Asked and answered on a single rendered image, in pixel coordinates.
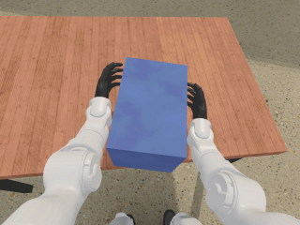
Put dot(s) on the right robot upper arm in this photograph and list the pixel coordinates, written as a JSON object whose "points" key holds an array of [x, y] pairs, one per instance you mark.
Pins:
{"points": [[237, 200]]}

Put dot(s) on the robot left hand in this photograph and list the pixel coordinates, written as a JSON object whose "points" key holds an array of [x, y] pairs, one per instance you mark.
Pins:
{"points": [[105, 82]]}

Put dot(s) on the left robot upper arm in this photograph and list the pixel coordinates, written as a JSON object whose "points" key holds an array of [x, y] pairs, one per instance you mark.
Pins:
{"points": [[69, 177]]}

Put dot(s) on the right robot forearm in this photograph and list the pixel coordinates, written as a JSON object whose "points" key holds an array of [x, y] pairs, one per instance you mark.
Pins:
{"points": [[205, 155]]}

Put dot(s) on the robot right foot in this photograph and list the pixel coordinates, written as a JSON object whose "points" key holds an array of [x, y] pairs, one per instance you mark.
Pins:
{"points": [[168, 216]]}

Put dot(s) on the right robot thigh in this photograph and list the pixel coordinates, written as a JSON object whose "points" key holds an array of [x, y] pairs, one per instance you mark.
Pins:
{"points": [[185, 220]]}

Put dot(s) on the robot right hand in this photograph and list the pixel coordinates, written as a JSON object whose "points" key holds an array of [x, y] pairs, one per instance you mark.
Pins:
{"points": [[198, 105]]}

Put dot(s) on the left robot forearm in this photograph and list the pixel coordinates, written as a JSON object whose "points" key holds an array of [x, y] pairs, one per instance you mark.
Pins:
{"points": [[95, 131]]}

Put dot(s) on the carton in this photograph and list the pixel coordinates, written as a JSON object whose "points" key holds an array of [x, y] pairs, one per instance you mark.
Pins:
{"points": [[149, 129]]}

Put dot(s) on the table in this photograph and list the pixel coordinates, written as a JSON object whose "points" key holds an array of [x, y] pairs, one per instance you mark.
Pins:
{"points": [[49, 72]]}

